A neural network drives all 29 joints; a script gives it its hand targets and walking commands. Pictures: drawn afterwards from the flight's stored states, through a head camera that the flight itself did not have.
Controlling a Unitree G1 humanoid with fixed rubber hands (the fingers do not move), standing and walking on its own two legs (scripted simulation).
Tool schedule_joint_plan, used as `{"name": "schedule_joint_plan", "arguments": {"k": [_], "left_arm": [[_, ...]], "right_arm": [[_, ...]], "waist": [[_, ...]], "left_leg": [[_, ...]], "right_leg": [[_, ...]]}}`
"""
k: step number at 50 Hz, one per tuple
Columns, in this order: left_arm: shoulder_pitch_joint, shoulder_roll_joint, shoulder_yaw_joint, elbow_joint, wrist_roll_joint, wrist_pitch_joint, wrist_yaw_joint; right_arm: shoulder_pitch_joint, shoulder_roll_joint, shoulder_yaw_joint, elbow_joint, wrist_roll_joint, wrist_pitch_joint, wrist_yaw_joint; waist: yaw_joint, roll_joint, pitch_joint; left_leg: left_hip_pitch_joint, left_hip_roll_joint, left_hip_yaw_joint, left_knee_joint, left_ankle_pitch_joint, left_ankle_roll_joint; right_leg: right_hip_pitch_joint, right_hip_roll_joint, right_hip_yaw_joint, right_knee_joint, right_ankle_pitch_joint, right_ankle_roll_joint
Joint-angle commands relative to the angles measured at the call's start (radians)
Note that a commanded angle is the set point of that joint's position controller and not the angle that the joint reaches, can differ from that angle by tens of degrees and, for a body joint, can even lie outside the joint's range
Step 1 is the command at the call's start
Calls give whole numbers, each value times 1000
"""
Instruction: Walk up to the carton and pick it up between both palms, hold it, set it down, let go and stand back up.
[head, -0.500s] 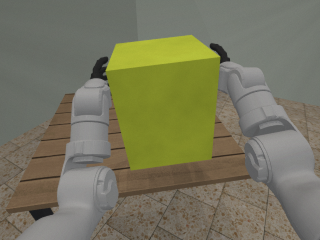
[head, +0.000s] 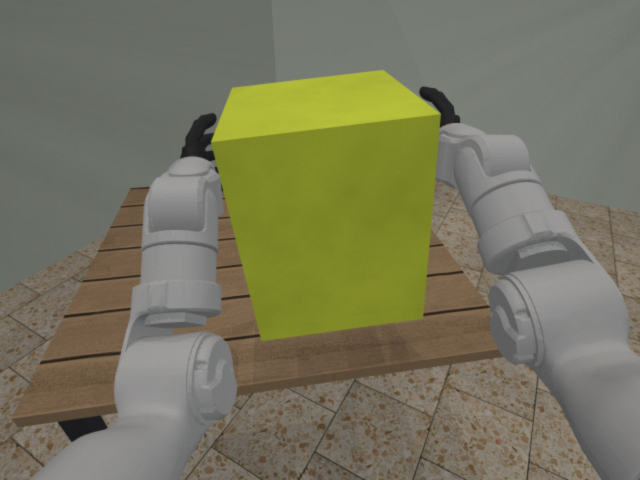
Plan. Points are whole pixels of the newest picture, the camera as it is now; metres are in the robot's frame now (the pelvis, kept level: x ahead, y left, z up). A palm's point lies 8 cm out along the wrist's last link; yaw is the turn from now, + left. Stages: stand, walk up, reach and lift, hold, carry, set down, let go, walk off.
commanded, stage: hold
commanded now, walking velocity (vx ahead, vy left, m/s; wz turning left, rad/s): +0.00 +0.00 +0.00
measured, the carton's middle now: (324, 199) +0.37 +0.00 +0.24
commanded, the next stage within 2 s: set down in 0.40 s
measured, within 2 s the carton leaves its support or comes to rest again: neither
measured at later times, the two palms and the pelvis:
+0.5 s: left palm (197, 173) +0.36 +0.15 +0.29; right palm (443, 142) +0.37 -0.14 +0.31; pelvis +0.00 +0.00 +0.00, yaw +0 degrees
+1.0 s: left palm (200, 174) +0.41 +0.16 +0.26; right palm (420, 162) +0.42 -0.13 +0.27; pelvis +0.02 +0.00 +0.00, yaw +0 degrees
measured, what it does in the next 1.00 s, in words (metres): stands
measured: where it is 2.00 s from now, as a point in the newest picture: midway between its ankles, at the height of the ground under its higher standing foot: outside the picture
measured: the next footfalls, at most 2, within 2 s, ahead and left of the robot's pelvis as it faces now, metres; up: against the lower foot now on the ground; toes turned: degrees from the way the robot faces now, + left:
none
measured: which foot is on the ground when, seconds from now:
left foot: down 0.00-1.00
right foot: down 0.00-1.00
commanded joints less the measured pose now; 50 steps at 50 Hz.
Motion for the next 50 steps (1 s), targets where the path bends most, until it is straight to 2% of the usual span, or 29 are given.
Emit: {"name": "schedule_joint_plan", "arguments": {"k": [1,3,5,7,8,15,17,20,21,22,23,24,26,28,31,33,35,37,39,42,43,46,47,48,50], "left_arm": [[-1001,-567,-328,-190,-236,-100,-184],[-1012,-570,-338,-211,-242,-103,-184],[-1012,-557,-323,-203,-232,-101,-183],[-998,-572,-324,-207,-234,-101,-181],[-1004,-565,-320,-199,-228,-100,-183],[-1004,-572,-341,-216,-243,-100,-183],[-994,-565,-331,-210,-236,-100,-182],[-1001,-572,-336,-206,-237,-99,-182],[-991,-591,-403,-259,-293,-105,-170],[-990,-587,-397,-232,-286,-109,-171],[-1011,-595,-406,-228,-288,-119,-170],[-1026,-588,-391,-214,-283,-127,-168],[-1083,-590,-383,-190,-280,-154,-165],[-1082,-556,-317,-113,-233,-179,-171],[-1010,-482,-187,21,-140,-210,-195],[-955,-448,-120,59,-83,-224,-212],[-909,-428,-82,78,-41,-232,-227],[-882,-416,-74,75,-31,-241,-240],[-864,-442,-118,43,-51,-253,-243],[-883,-468,-185,-34,-87,-276,-232],[-866,-485,-206,-37,-99,-285,-226],[-801,-523,-274,-118,-128,-304,-209],[-797,-543,-309,-148,-148,-310,-203],[-773,-544,-315,-164,-147,-309,-199],[-757,-561,-369,-206,-170,-310,-191]], "right_arm": [[-867,777,220,-400,200,-23,110],[-855,782,224,-402,200,-24,110],[-847,783,224,-383,199,-20,111],[-868,783,230,-411,207,-23,110],[-855,776,220,-391,196,-22,109],[-862,777,227,-419,204,-23,106],[-833,774,225,-391,204,-17,107],[-868,776,224,-414,204,-24,109],[-894,769,253,-461,255,-35,107],[-912,772,263,-473,258,-39,104],[-934,771,258,-485,254,-53,103],[-948,772,246,-475,241,-59,102],[-958,770,214,-424,205,-85,111],[-979,759,176,-366,145,-116,122],[-867,721,80,-184,34,-153,146],[-779,710,41,-76,-6,-171,164],[-734,692,23,-31,-29,-195,175],[-735,675,23,-43,-42,-224,177],[-753,664,44,-109,-41,-260,168],[-777,691,102,-202,-14,-305,148],[-806,703,139,-254,4,-318,143],[-797,738,231,-392,49,-346,127],[-805,745,258,-445,65,-355,121],[-789,754,283,-467,78,-355,116],[-767,756,304,-516,90,-361,101]], "waist": [[-32,76,-343],[-38,82,-350],[-30,78,-345],[-28,76,-355],[-37,82,-339],[-43,86,-363],[-41,89,-343],[-38,82,-355],[-55,80,-407],[-39,76,-404],[-38,87,-415],[-32,77,-407],[-26,91,-389],[-11,70,-326],[5,30,-178],[14,30,-121],[11,38,-105],[9,35,-120],[-5,40,-172],[-9,41,-298],[4,37,-341],[19,37,-457],[9,38,-492],[15,27,-503],[-5,43,-520]], "left_leg": [[-15,-53,-13,-62,89,-21],[-13,-55,-13,-59,102,-24],[-13,-55,-12,-59,99,-22],[-7,-54,-15,-60,104,-18],[-7,-55,-12,-63,94,-21],[1,-54,-13,-56,113,-25],[0,-53,-15,-54,121,-27],[-7,-52,-16,-56,110,-24],[67,-57,-12,-56,172,-20],[75,-59,-11,-47,189,-17],[79,-59,-15,-45,191,-24],[75,-58,-14,-51,164,-20],[64,-51,-16,-67,104,-26],[47,-49,-9,-87,12,-13],[18,-41,2,-132,-121,11],[17,-42,17,-151,-147,21],[25,-37,23,-165,-121,20],[41,-42,27,-160,-57,17],[77,-45,29,-138,41,3],[159,-51,29,-91,217,-10],[185,-52,26,-76,264,-11],[237,-62,27,-23,418,-21],[255,-65,21,-8,465,-29],[263,-66,16,3,487,-30],[274,-69,13,19,527,-44]], "right_leg": [[91,53,30,-83,100,49],[100,51,26,-77,120,51],[102,51,28,-80,115,52],[98,52,27,-81,113,51],[92,49,27,-83,106,52],[98,53,29,-79,128,51],[95,51,31,-80,135,50],[100,54,26,-77,124,50],[109,73,15,-64,200,32],[101,72,17,-67,207,35],[96,74,15,-67,197,32],[77,71,11,-75,160,33],[41,61,6,-84,85,27],[4,45,0,-103,-16,27],[-13,25,-15,-120,-160,20],[-8,20,-20,-122,-194,22],[28,24,-30,-120,-167,27],[62,26,-30,-121,-111,32],[104,32,-29,-117,-13,35],[165,43,-38,-104,134,46],[183,47,-38,-98,172,44],[249,51,-31,-78,351,53],[269,54,-34,-66,424,56],[290,55,-31,-61,462,60],[299,53,-34,-50,536,64]]}}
